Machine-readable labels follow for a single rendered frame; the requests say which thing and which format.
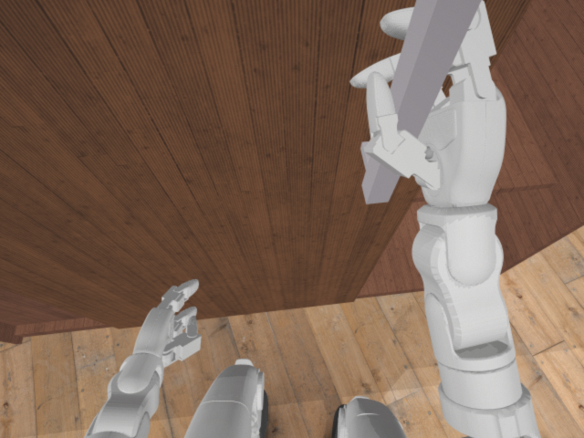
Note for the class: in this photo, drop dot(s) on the robot right hand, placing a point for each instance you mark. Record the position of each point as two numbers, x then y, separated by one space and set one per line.
466 131

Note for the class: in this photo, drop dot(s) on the left robot shin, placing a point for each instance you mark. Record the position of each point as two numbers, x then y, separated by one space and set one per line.
256 418

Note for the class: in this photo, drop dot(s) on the robot right forearm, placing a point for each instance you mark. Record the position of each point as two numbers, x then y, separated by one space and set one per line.
460 258

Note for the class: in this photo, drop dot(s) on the left robot thigh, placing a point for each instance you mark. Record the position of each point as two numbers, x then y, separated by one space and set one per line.
226 409

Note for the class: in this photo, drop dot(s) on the wardrobe door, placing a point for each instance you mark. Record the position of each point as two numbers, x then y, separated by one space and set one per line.
146 143
16 309

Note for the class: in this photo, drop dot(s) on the handle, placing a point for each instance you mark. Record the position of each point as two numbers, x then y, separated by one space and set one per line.
434 36

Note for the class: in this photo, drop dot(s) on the robot left forearm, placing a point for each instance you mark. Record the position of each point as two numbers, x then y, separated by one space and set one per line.
133 398

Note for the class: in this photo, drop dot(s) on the robot left hand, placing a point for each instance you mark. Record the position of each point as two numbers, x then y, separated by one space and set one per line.
162 332

